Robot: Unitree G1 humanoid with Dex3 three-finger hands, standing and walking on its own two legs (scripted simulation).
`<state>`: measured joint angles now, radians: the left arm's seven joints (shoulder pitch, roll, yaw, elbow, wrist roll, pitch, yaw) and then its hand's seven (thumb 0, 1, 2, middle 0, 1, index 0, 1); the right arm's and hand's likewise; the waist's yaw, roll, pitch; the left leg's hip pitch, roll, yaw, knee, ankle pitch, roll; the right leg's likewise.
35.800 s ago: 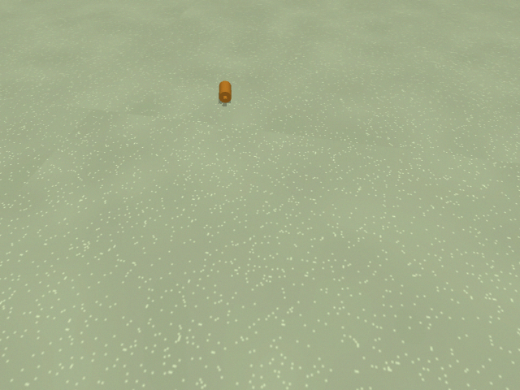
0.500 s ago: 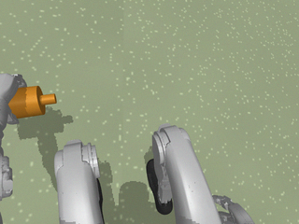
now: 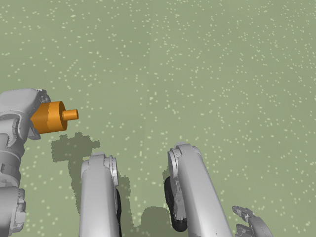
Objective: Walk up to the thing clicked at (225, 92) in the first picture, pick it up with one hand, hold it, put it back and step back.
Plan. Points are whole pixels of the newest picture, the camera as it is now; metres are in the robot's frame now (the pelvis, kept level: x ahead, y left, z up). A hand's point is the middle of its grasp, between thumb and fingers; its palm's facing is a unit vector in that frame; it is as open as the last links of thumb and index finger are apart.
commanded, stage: lift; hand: left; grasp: from above
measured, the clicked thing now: (43, 118) +0.43 +0.28 -0.15
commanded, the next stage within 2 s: hold in 1.22 s
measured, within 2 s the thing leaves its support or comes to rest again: neither
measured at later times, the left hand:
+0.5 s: hand out of the picture +0.37 +0.27 +0.08, palm faces -0.43 -0.10 -0.90, open 10.7 cm
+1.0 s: hand out of the picture +0.37 +0.25 +0.22, palm faces -0.44 -0.10 -0.89, open 10.7 cm
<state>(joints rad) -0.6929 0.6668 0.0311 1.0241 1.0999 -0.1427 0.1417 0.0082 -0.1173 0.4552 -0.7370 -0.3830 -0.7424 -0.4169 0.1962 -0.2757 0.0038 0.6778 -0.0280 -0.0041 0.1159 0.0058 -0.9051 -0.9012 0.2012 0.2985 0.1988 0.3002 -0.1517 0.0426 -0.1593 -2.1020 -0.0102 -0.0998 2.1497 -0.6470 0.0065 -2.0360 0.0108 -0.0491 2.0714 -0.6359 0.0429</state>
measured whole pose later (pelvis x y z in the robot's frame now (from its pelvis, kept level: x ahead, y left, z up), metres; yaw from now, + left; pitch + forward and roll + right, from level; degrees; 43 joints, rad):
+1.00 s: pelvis +0.06 +0.00 +0.30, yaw +3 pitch +13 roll -2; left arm -0.35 0.40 -0.17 0.85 1.00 0.03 0.15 0.01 -0.11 0.40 -0.82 -0.25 -0.82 -0.31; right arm 0.27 -0.25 -0.03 0.74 0.04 -0.02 -0.04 0.01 -0.90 -0.90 0.20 0.30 0.20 0.30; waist -0.07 0.03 -0.11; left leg -0.81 0.03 -0.01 1.01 -0.43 0.00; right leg -0.79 0.02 0.02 0.97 -0.41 0.02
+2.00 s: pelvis +0.08 +0.00 +0.35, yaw +3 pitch +3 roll +0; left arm -0.27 0.38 -0.23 0.70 0.99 0.04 0.02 0.00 -0.11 0.42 -0.83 -0.19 -0.81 -0.28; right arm 0.23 -0.26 -0.04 0.69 0.06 0.04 -0.03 0.01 -0.90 -0.90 0.20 0.30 0.20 0.30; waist -0.02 0.05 -0.04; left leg -0.36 0.01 0.02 0.59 -0.29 0.00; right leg -0.36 0.00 0.05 0.58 -0.27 0.02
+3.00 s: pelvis +0.08 +0.00 +0.36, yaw +3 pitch +0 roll +0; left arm -0.24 0.38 -0.23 0.62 0.99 0.05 -0.03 0.00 -0.10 0.41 -0.82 -0.22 -0.80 -0.30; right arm 0.19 -0.25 -0.02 0.68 0.07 0.06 -0.05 0.01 -0.90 -0.90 0.20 0.30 0.20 0.30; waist 0.00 0.05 0.00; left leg -0.26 0.01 0.02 0.48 -0.23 0.00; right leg -0.27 0.00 0.05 0.49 -0.23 0.02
